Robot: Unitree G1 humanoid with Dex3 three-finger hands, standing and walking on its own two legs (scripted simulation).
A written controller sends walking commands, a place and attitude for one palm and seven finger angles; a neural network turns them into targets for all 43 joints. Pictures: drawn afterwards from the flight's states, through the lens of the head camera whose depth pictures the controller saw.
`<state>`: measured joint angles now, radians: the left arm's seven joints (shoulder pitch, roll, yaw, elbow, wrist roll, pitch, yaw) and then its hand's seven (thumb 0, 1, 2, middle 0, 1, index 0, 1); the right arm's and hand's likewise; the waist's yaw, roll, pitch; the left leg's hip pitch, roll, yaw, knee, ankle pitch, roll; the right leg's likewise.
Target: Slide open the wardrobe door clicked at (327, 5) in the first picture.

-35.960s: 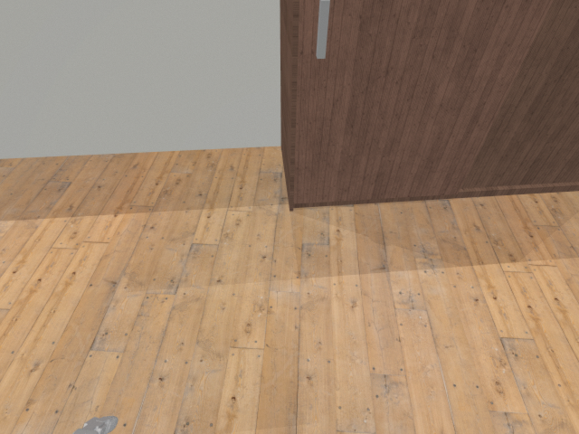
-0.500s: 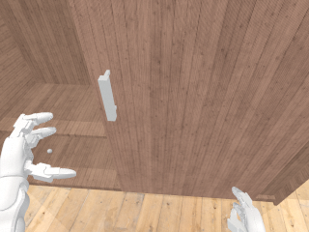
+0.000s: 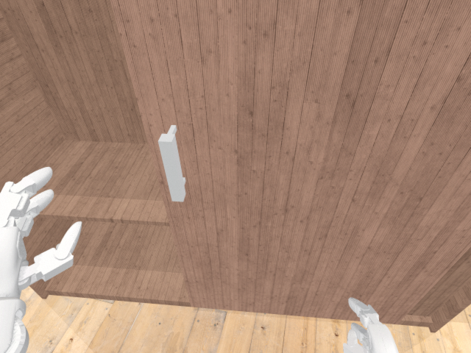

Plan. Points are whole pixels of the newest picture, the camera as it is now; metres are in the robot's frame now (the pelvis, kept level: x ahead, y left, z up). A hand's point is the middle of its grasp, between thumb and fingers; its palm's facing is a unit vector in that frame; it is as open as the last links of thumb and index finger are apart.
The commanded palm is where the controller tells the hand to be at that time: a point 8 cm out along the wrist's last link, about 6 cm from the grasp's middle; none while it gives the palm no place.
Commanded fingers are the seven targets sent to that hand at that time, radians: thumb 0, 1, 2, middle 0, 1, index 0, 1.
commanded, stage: draw the hand back to the body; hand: left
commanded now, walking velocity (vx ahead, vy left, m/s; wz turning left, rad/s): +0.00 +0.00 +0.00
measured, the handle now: (175, 163) +0.46 +0.20 +0.08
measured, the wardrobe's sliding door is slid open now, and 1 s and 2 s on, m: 0.66 0.66 0.66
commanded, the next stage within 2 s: step back with the hand held close in 0.42 s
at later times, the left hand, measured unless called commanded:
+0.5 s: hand (59, 258) +0.16 +0.25 +0.17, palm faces +0.49 -0.80 -0.36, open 7.4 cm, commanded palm +0.12 +0.28 +0.17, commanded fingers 0.00 0.90 0.90 -0.20 -0.30 -0.20 -0.30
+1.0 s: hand (24, 273) +0.14 +0.28 +0.17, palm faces +0.42 -0.78 -0.47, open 7.4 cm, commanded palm +0.09 +0.31 +0.17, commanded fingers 0.00 0.90 0.90 -0.20 -0.30 -0.20 -0.30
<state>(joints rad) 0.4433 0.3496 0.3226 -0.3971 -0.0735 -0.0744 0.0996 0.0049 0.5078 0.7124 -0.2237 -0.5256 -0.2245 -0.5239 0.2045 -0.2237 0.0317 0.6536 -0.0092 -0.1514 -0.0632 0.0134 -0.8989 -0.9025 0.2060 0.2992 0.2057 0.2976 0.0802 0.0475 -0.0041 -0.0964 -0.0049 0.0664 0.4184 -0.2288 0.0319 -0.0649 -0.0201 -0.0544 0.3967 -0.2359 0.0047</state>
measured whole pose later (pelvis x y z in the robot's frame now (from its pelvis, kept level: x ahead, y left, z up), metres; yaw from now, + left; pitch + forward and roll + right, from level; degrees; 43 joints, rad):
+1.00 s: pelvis -0.06 +0.02 -0.01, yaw -1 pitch -2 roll -1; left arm 0.54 0.45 0.44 -0.50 -0.04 -0.19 0.13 0.02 0.88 0.90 -0.22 -0.30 -0.22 -0.30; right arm 0.20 -0.23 0.00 0.54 0.01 -0.04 -0.08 0.01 -0.90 -0.90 0.20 0.30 0.20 0.30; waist 0.01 -0.01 0.01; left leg -0.30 -0.01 0.09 0.51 -0.18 0.06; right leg -0.28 -0.03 -0.03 0.49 -0.18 0.02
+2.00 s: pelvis -0.26 +0.02 -0.02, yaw -2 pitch -1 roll -1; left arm 0.43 0.40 0.44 -0.39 -0.04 -0.20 0.17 0.01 0.88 0.90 -0.21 -0.30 -0.22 -0.30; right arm 0.27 -0.22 -0.01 0.68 0.01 -0.14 -0.09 0.01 -0.90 -0.90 0.21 0.30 0.21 0.30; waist 0.00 -0.04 -0.06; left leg -0.36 -0.02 0.05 0.61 -0.24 0.06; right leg -0.22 0.01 0.01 0.70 -0.47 0.01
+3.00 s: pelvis -0.25 +0.04 -0.01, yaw +3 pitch +1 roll -1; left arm 0.24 0.26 0.03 0.99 0.02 0.02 0.03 -0.01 0.94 0.90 -0.21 -0.30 -0.21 -0.30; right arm 0.24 -0.20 0.00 1.00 -0.02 0.02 -0.02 0.01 -0.90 -0.90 0.20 0.30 0.20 0.30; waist 0.01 -0.02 0.07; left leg -0.22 -0.02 0.03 0.52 -0.31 0.04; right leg -0.23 0.01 -0.05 0.49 -0.27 -0.01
